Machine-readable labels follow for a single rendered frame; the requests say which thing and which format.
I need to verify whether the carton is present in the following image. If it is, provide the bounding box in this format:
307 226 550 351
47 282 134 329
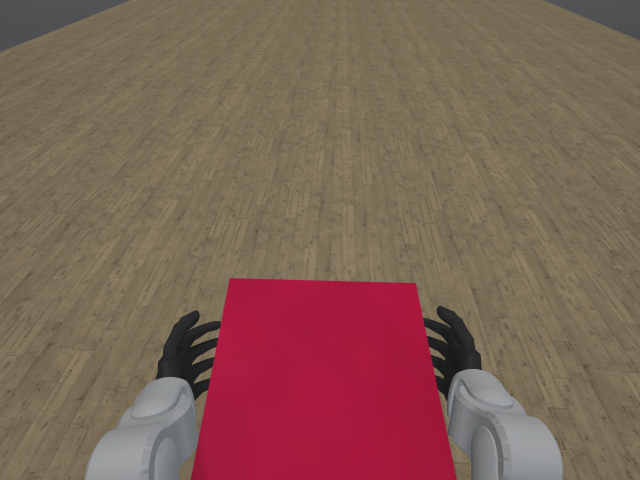
191 278 457 480

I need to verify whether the right robot hand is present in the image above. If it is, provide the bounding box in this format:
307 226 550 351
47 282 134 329
423 306 482 401

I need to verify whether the left robot hand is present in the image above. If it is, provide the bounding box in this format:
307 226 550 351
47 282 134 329
155 310 221 400

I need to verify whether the robot right forearm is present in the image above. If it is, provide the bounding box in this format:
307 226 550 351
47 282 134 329
447 369 564 480

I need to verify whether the robot left forearm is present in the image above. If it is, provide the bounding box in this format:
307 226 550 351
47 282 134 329
84 377 198 480

